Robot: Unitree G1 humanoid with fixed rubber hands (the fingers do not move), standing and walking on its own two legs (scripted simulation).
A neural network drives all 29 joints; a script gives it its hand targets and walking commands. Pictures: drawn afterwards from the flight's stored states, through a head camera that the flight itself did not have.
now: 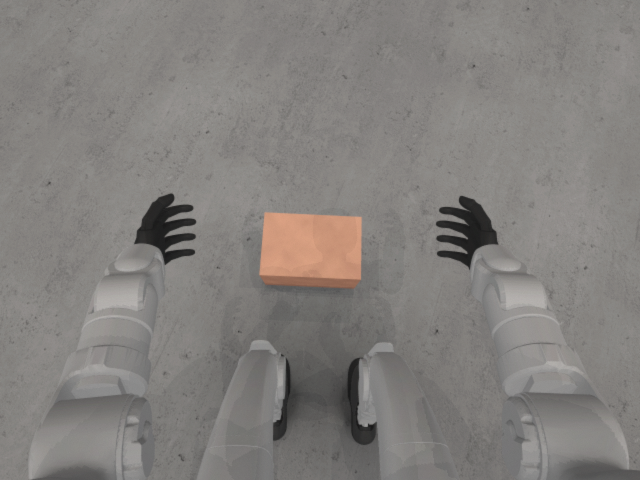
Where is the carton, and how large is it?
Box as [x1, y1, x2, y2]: [259, 212, 361, 288]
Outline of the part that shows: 265,212 259,273 265,284 353,288 359,281 361,217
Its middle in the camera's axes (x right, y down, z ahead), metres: -0.02 +0.04 +1.04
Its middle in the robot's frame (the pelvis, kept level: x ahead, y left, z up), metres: +0.49 +0.01 -0.60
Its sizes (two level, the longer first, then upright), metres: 0.248 0.162 0.147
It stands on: the floor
